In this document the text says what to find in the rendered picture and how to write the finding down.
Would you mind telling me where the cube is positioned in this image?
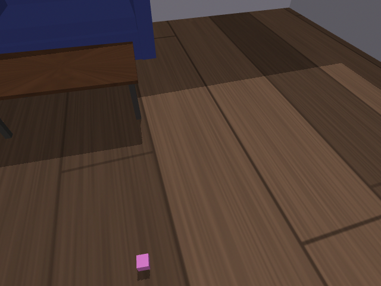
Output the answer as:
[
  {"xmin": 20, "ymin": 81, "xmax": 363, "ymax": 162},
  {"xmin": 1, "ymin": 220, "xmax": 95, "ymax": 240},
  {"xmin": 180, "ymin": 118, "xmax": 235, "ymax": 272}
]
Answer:
[{"xmin": 136, "ymin": 253, "xmax": 150, "ymax": 271}]

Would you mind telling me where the coffee table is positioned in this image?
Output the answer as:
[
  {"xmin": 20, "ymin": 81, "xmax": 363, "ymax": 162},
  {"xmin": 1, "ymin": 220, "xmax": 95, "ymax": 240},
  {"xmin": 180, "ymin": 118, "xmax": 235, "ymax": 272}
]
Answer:
[{"xmin": 0, "ymin": 42, "xmax": 141, "ymax": 139}]

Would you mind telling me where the sofa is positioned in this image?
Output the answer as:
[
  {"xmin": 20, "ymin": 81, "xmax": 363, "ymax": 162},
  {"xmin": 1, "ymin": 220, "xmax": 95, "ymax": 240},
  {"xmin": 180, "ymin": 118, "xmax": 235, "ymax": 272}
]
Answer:
[{"xmin": 0, "ymin": 0, "xmax": 156, "ymax": 60}]

